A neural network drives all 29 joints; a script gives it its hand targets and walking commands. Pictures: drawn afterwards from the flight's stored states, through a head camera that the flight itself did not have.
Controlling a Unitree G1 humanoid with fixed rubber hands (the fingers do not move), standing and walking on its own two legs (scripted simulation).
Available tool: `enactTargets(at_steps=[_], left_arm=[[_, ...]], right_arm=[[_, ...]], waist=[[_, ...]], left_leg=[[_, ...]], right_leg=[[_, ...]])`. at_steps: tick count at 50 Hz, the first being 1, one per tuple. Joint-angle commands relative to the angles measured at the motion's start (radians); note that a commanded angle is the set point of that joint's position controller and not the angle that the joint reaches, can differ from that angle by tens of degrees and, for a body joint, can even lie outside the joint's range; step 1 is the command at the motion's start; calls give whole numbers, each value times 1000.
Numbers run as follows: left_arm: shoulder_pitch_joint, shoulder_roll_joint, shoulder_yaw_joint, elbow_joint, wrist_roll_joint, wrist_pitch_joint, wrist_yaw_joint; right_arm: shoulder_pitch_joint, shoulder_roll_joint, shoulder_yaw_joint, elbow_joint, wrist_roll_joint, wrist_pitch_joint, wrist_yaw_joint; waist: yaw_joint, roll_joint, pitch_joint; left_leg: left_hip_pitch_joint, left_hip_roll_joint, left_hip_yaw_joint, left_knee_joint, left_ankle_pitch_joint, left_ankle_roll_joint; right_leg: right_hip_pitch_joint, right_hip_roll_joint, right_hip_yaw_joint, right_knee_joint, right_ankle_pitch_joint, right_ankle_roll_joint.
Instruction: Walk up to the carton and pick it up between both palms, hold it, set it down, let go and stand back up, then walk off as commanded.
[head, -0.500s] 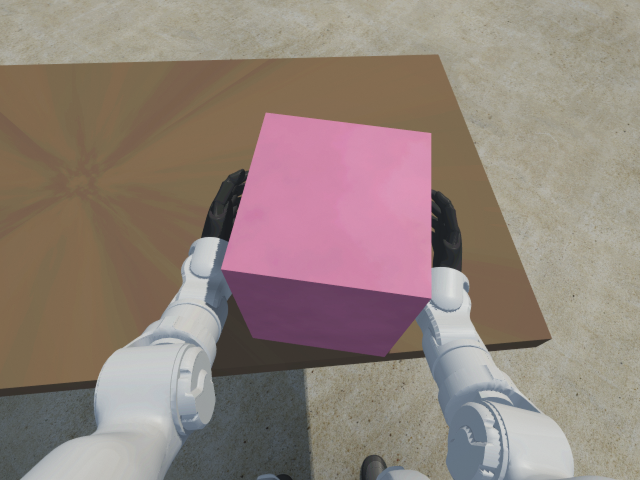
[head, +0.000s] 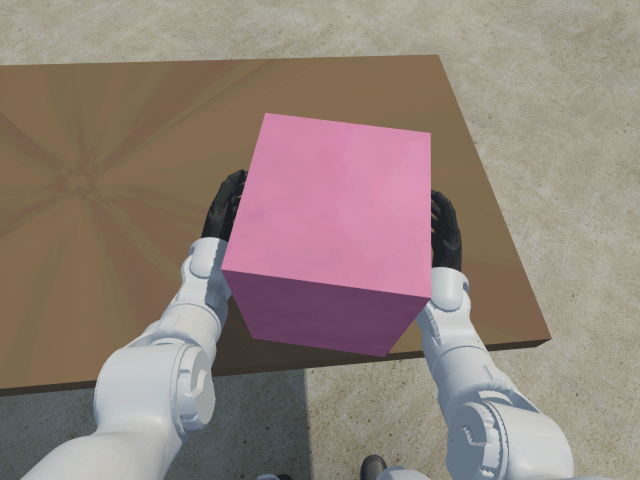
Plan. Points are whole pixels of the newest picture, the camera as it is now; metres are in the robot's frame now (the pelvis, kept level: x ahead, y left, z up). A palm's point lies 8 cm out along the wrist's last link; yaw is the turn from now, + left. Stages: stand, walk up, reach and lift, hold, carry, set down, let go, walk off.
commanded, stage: reach and lift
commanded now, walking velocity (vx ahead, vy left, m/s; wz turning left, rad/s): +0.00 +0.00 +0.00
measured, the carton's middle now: (331, 247) +0.40 +0.00 +0.00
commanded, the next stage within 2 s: none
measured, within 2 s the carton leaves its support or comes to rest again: leaves its support in 0.36 s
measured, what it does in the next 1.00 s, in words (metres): stands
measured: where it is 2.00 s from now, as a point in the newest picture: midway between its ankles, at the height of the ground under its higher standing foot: outside the picture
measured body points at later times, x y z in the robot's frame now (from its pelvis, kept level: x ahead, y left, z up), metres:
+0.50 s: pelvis +0.00 +0.00 +0.00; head +0.08 +0.02 +0.44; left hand +0.43 +0.14 +0.03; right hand +0.38 -0.15 +0.03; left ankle -0.01 +0.09 -0.73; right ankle +0.02 -0.15 -0.73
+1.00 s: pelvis -0.01 +0.00 +0.00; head +0.08 +0.02 +0.44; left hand +0.42 +0.13 +0.03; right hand +0.37 -0.16 +0.03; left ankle -0.01 +0.09 -0.73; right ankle +0.02 -0.15 -0.73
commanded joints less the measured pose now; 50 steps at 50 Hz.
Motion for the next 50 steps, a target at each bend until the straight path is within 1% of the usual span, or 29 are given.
enactTargets(at_steps=[1,6,7,10,14,15,16,17,18,20,21,22,23,25,26,27,28,29,32,34,36,38,41,43,45,46,47,49,50], left_arm=[[-456,-664,-130,-6,116,-23,-130],[-485,-671,-159,-15,92,-53,-120],[-477,-685,-175,-43,94,-57,-115],[-495,-665,-150,-33,93,-74,-116],[-564,-708,-217,-88,64,-116,-96],[-546,-712,-218,-78,60,-127,-95],[-562,-715,-213,-89,72,-134,-87],[-568,-699,-209,-99,75,-146,-85],[-572,-687,-210,-102,75,-158,-80],[-580,-702,-238,-149,72,-167,-68],[-538,-706,-235,-135,82,-164,-65],[-550,-688,-212,-113,101,-166,-70],[-524,-686,-190,-91,110,-179,-70],[-561,-671,-205,-127,115,-192,-70],[-578,-638,-182,-113,122,-201,-71],[-586,-643,-198,-112,114,-199,-67],[-565,-649,-197,-104,122,-197,-67],[-563,-659,-216,-97,110,-199,-64],[-538,-646,-195,-82,136,-203,-64],[-561,-642,-209,-111,116,-210,-62],[-569,-629,-187,-105,129,-213,-67],[-548,-641,-214,-101,122,-204,-64],[-523,-657,-251,-113,102,-208,-61],[-493,-659,-241,-125,95,-195,-59],[-489,-677,-279,-124,81,-191,-62],[-455,-685,-271,-117,89,-197,-61],[-495,-668,-299,-138,73,-189,-63],[-470,-675,-294,-161,74,-189,-64],[-482,-677,-312,-163,51,-187,-65]], right_arm=[[-491,632,300,123,-121,-50,204],[-516,643,334,95,-105,-74,205],[-513,627,326,118,-97,-95,203],[-519,631,333,117,-106,-100,205],[-577,643,366,84,-87,-161,196],[-572,640,369,104,-101,-173,192],[-568,630,365,74,-100,-187,199],[-595,621,384,80,-100,-192,202],[-580,612,371,103,-115,-207,200],[-570,571,338,147,-127,-237,199],[-593,560,353,119,-114,-261,199],[-575,547,339,159,-128,-269,197],[-587,546,339,144,-151,-280,199],[-563,540,326,192,-156,-292,192],[-569,529,313,210,-155,-298,192],[-594,531,321,183,-145,-311,191],[-628,536,322,156,-143,-315,199],[-622,539,330,157,-138,-317,198],[-624,508,318,198,-144,-335,196],[-618,514,316,202,-155,-331,190],[-663,511,344,171,-139,-338,196],[-643,513,352,201,-142,-334,197],[-654,515,379,153,-131,-339,199],[-638,542,432,139,-93,-324,200],[-620,519,417,172,-95,-328,193],[-609,519,447,158,-79,-333,195],[-637,501,445,162,-75,-324,192],[-574,508,440,215,-88,-308,192],[-624,499,448,180,-66,-315,195]], waist=[[-17,130,-574],[17,143,-680],[0,165,-662],[25,142,-664],[16,184,-775],[24,143,-763],[23,157,-789],[48,164,-759],[40,144,-761],[18,186,-791],[42,187,-758],[41,191,-743],[64,161,-743],[53,165,-711],[72,156,-687],[62,139,-708],[79,149,-711],[71,137,-738],[93,158,-686],[77,123,-730],[114,133,-708],[96,141,-730],[100,136,-792],[136,143,-783],[96,145,-816],[111,146,-805],[89,152,-783],[88,159,-794],[86,167,-821]], left_leg=[[263,-34,-44,-18,490,-103],[266,-29,-42,7,520,-104],[320,-18,-53,11,600,-119],[311,-21,-51,9,570,-109],[324,-19,-50,25,632,-126],[331,-18,-52,21,628,-120],[354,-13,-55,16,629,-126],[380,-10,-49,16,634,-124],[380,-1,-54,20,670,-128],[453,10,-60,21,731,-147],[477,5,-55,22,780,-155],[479,7,-52,15,751,-148],[435,2,-40,-5,691,-136],[455,2,-36,-28,655,-129],[402,-3,-26,-36,578,-110],[418,1,-29,-40,595,-107],[423,5,-32,-39,624,-116],[436,3,-27,-40,615,-112],[434,0,-21,-60,573,-109],[416,5,-26,-61,581,-102],[416,4,-28,-66,579,-99],[427,7,-35,-78,593,-103],[450,9,-31,-63,626,-104],[447,7,-37,-58,634,-99],[465,4,-44,-43,674,-103],[475,8,-45,-41,695,-109],[472,9,-55,-43,687,-110],[503,12,-61,-34,736,-114],[501,12,-58,-28,742,-117]], right_leg=[[396,45,-96,-4,337,-73],[368,49,-90,0,345,-71],[355,57,-101,-3,379,-75],[361,52,-91,-17,358,-68],[367,58,-96,-7,405,-71],[367,61,-97,-18,402,-73],[345,67,-100,-20,382,-73],[320,67,-97,-23,357,-70],[313,66,-101,-28,366,-71],[259,73,-114,-49,358,-78],[251,79,-116,-50,374,-77],[258,74,-115,-61,351,-78],[265,73,-111,-69,327,-79],[254,68,-115,-81,305,-75],[249,62,-99,-74,270,-79],[244,65,-105,-80,278,-74],[231,67,-110,-72,296,-74],[217,72,-109,-79,294,-72],[206,65,-105,-89,248,-74],[229,68,-105,-83,273,-68],[232,68,-100,-71,270,-68],[219,72,-105,-80,281,-70],[202,77,-101,-68,303,-65],[240,75,-82,-68,323,-67],[227,78,-88,-66,367,-63],[232,79,-90,-65,374,-66],[245,79,-87,-62,375,-61],[215,82,-93,-61,387,-66],[219,85,-88,-60,392,-62]])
